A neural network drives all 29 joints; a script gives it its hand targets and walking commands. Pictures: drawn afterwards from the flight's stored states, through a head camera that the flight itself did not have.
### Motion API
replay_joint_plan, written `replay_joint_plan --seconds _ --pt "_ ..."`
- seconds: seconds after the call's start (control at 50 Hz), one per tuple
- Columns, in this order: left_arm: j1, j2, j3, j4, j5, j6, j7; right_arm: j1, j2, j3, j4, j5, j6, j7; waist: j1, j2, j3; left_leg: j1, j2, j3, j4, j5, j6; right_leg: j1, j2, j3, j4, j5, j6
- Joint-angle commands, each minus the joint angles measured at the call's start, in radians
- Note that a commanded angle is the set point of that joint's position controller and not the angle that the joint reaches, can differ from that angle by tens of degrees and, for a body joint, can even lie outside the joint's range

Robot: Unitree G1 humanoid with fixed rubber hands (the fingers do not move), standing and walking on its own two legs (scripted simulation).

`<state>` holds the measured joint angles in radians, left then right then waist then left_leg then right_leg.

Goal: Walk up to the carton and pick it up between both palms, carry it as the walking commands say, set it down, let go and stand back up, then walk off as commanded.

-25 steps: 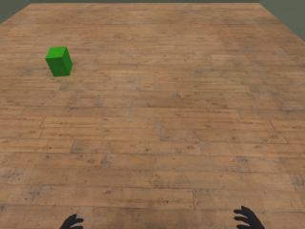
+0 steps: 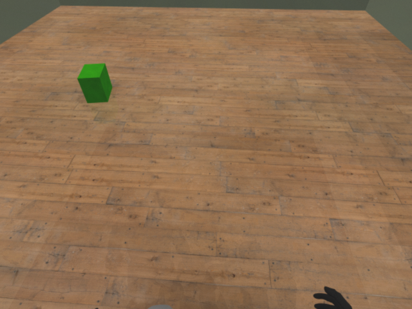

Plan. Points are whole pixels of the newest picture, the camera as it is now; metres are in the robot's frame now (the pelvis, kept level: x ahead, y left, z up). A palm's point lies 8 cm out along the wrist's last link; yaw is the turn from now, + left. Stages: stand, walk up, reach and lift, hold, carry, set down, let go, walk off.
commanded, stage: walk up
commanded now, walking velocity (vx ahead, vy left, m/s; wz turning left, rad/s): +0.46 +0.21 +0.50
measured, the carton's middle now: (96, 83) +1.99 +0.90 -0.64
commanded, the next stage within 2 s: none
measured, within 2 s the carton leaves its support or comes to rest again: neither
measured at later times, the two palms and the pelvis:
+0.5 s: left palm out of the picture +0.16 +0.35 -0.12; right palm (287, 308) +0.16 -0.16 -0.11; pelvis +0.11 +0.09 +0.00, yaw +9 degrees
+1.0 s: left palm (31, 224) +0.37 +0.45 -0.12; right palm (235, 224) +0.35 -0.08 -0.12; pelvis +0.31 +0.17 -0.01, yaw +16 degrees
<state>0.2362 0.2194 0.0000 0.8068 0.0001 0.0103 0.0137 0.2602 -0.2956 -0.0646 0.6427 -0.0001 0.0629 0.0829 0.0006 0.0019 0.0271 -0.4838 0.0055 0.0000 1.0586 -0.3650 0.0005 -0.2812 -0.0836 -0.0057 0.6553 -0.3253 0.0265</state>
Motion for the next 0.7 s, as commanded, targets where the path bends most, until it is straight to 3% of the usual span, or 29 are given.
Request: replay_joint_plan --seconds 0.0,0.06,0.08,0.1,0.12,0.14,0.16,0.18,0.2,0.22,0.24,0.28,0.32,0.34,0.36,0.38,0.4,0.42,0.44,0.46,0.48,0.52,0.54,0.56,0.6,0.62,0.64,0.66,0.68 --pt "0.011 0.288 0.112 -0.048 0.035 -0.023 0.018 -0.039 -0.073 -0.027 -0.050 -0.022 -0.019 0.028 0.008 -0.268 0.073 -0.156 0.076 0.011 0.044 0.017 -0.049 0.019 -0.281 0.150 -0.493 -0.378 -0.078" --pt "-0.087 0.302 0.111 -0.082 0.040 -0.028 -0.005 0.037 -0.036 -0.007 -0.025 -0.012 -0.029 0.019 -0.052 -0.344 0.034 0.094 0.076 0.109 -0.239 -0.057 -0.019 -0.066 -0.255 0.043 -0.464 -0.406 -0.055" --pt "-0.084 0.294 0.108 -0.086 0.048 -0.027 -0.015 0.079 -0.036 -0.009 0.010 -0.007 -0.044 0.003 -0.070 -0.295 0.006 0.176 0.056 0.174 -0.306 -0.074 -0.032 -0.081 -0.216 -0.005 -0.367 -0.413 -0.062" --pt "-0.122 0.269 0.104 -0.093 0.059 -0.022 -0.018 0.226 -0.052 -0.008 0.061 -0.015 -0.053 -0.012 -0.147 -0.142 -0.055 0.316 0.040 0.177 -0.418 -0.041 -0.027 -0.113 -0.160 -0.087 -0.094 -0.422 -0.052" --pt "-0.140 0.191 0.085 -0.133 0.070 -0.015 -0.022 0.363 -0.113 -0.027 0.112 -0.024 -0.066 -0.030 -0.190 0.122 -0.071 0.404 0.010 0.066 -0.517 -0.091 0.008 -0.243 -0.038 -0.157 0.273 -0.462 -0.031" --pt "-0.197 0.142 0.075 -0.182 0.075 -0.021 -0.033 0.441 -0.238 -0.050 0.108 -0.041 -0.088 -0.042 -0.208 0.301 -0.038 0.465 0.243 -0.476 -0.732 -0.344 0.100 -0.503 0.049 -0.075 0.587 -0.451 0.003" --pt "-0.287 0.117 0.066 -0.228 0.064 -0.023 -0.044 0.440 -0.246 -0.051 0.101 -0.042 -0.096 -0.054 -0.189 0.246 0.015 0.395 0.348 -0.754 -0.933 -0.483 0.133 -0.602 0.050 0.041 0.618 -0.368 0.015" --pt "-0.236 0.116 0.057 -0.240 0.052 -0.025 -0.053 0.334 -0.277 -0.059 0.078 -0.038 -0.086 -0.065 -0.122 0.308 0.049 0.302 0.407 -0.940 -1.046 -0.574 0.199 -0.585 0.044 0.065 0.598 -0.301 0.015" --pt "-0.223 0.130 0.049 -0.218 0.044 -0.034 -0.062 0.202 -0.256 -0.053 0.057 -0.024 -0.082 -0.070 -0.072 0.273 0.068 0.277 0.382 -0.846 -1.002 -0.516 0.212 -0.527 0.005 0.075 0.527 -0.166 0.029" --pt "-0.219 0.135 0.051 -0.185 0.037 -0.041 -0.064 0.194 -0.197 -0.037 0.060 -0.023 -0.090 -0.073 -0.056 0.231 0.063 0.251 0.314 -0.718 -0.940 -0.326 0.178 -0.430 0.006 0.056 0.482 -0.111 0.034" --pt "-0.193 0.128 0.052 -0.167 0.036 -0.043 -0.066 0.198 -0.157 -0.020 0.065 -0.034 -0.093 -0.074 -0.046 0.233 0.054 0.238 0.264 -0.624 -0.904 -0.193 0.162 -0.364 0.019 0.011 0.416 -0.122 0.037" --pt "-0.182 0.133 0.052 -0.170 0.023 -0.043 -0.061 0.170 -0.170 -0.027 0.061 -0.033 -0.099 -0.068 -0.033 0.209 0.057 0.143 0.230 -0.576 -0.881 -0.130 0.177 -0.226 0.043 -0.013 0.242 -0.184 0.039" --pt "-0.185 0.109 0.048 -0.161 0.013 -0.042 -0.054 0.182 -0.154 -0.029 0.076 -0.037 -0.099 -0.062 -0.035 0.251 0.048 0.134 0.201 -0.514 -0.832 0.030 0.173 -0.114 0.071 -0.049 0.043 -0.188 0.038" --pt "-0.126 0.101 0.052 -0.132 0.012 -0.044 -0.048 0.181 -0.138 -0.027 0.083 -0.029 -0.093 -0.059 0.001 0.225 0.009 0.069 0.173 -0.475 -0.801 0.011 0.150 0.056 0.093 -0.066 -0.078 -0.118 0.033" --pt "-0.007 0.111 0.055 -0.081 0.013 -0.050 -0.043 0.153 -0.145 -0.031 0.058 -0.019 -0.093 -0.061 0.056 0.139 -0.026 -0.044 0.141 -0.423 -0.725 -0.035 0.135 0.261 0.088 -0.094 -0.217 0.045 0.035" --pt "0.109 0.159 0.077 -0.038 0.016 -0.058 -0.031 0.137 -0.102 -0.023 0.056 -0.020 -0.095 -0.062 0.101 0.108 -0.047 -0.230 0.103 -0.351 -0.619 -0.141 0.096 0.522 0.031 -0.030 -0.245 0.006 0.015" --pt "0.209 0.234 0.095 0.000 0.030 -0.067 -0.022 0.052 -0.054 -0.004 -0.010 -0.024 -0.110 -0.056 0.166 -0.139 -0.111 -0.410 -0.006 -0.215 -0.420 -0.234 0.051 0.698 -0.143 0.163 -0.329 -0.153 -0.027" --pt "0.288 0.314 0.111 0.032 0.050 -0.066 -0.016 0.026 0.000 0.011 -0.022 -0.027 -0.112 -0.061 0.180 -0.344 -0.114 -0.455 -0.044 -0.069 -0.065 -0.182 0.032 0.604 -0.383 0.495 -0.468 -0.451 -0.107" --pt "0.232 0.292 0.101 0.013 0.062 -0.060 -0.013 -0.022 -0.034 -0.004 -0.037 -0.038 -0.106 -0.058 0.156 -0.239 -0.025 -0.487 0.038 -0.067 0.059 -0.141 0.015 0.461 -0.426 0.510 -0.481 -0.527 -0.162" --pt "0.178 0.267 0.099 -0.002 0.069 -0.057 -0.009 -0.010 -0.051 -0.007 -0.041 -0.044 -0.104 -0.046 0.114 -0.188 0.020 -0.484 0.050 -0.049 0.132 -0.125 0.006 0.404 -0.405 0.457 -0.481 -0.538 -0.181" --pt "0.144 0.228 0.093 -0.009 0.058 -0.064 -0.009 0.022 -0.044 -0.012 -0.008 -0.043 -0.106 -0.042 0.092 -0.152 0.048 -0.488 0.076 -0.052 0.161 -0.057 0.002 0.376 -0.365 0.369 -0.474 -0.455 -0.165" --pt "0.088 0.217 0.093 -0.019 0.059 -0.075 -0.012 0.056 -0.041 -0.013 0.008 -0.037 -0.095 -0.030 0.044 -0.187 0.038 -0.365 0.093 0.006 0.111 -0.051 -0.015 0.294 -0.320 0.208 -0.471 -0.262 -0.145" --pt "0.077 0.221 0.093 -0.014 0.057 -0.074 -0.016 0.050 -0.049 -0.014 0.006 -0.033 -0.095 -0.026 0.042 -0.210 0.035 -0.301 0.084 0.027 0.017 -0.080 -0.016 0.256 -0.292 0.141 -0.464 -0.231 -0.131" --pt "0.032 0.235 0.098 -0.029 0.059 -0.069 -0.020 0.048 -0.040 0.000 0.010 -0.031 -0.085 -0.019 0.012 -0.264 0.048 -0.190 0.101 0.037 -0.096 -0.100 -0.011 0.180 -0.291 0.085 -0.456 -0.219 -0.117" --pt "-0.053 0.248 0.099 -0.039 0.057 -0.051 -0.030 0.142 -0.031 0.005 0.055 -0.025 -0.084 -0.010 -0.076 -0.306 0.051 0.074 0.042 0.152 -0.282 -0.053 -0.019 0.008 -0.216 -0.052 -0.350 -0.304 -0.075" --pt "-0.074 0.244 0.096 -0.038 0.058 -0.047 -0.034 0.216 -0.031 0.000 0.101 -0.023 -0.091 -0.019 -0.130 -0.210 0.019 0.205 -0.002 0.219 -0.368 0.023 -0.021 -0.032 -0.187 -0.100 -0.196 -0.260 -0.059" --pt "-0.086 0.222 0.087 -0.037 0.060 -0.049 -0.035 0.333 -0.098 -0.021 0.154 -0.025 -0.106 -0.034 -0.192 0.016 -0.033 0.371 -0.023 0.119 -0.450 0.049 -0.001 -0.089 -0.120 -0.154 0.162 -0.047 -0.030" --pt "-0.158 0.141 0.065 -0.093 0.062 -0.049 -0.040 0.500 -0.184 -0.047 0.209 -0.044 -0.114 -0.055 -0.249 0.369 -0.043 0.473 0.182 -0.341 -0.644 -0.119 0.064 -0.331 -0.003 -0.129 0.519 -0.253 0.012" --pt "-0.265 0.119 0.064 -0.176 0.042 -0.044 -0.049 0.555 -0.259 -0.052 0.213 -0.044 -0.113 -0.063 -0.245 0.386 0.002 0.496 0.312 -0.732 -0.846 -0.163 0.143 -0.531 0.102 -0.041 0.610 -0.366 0.017"
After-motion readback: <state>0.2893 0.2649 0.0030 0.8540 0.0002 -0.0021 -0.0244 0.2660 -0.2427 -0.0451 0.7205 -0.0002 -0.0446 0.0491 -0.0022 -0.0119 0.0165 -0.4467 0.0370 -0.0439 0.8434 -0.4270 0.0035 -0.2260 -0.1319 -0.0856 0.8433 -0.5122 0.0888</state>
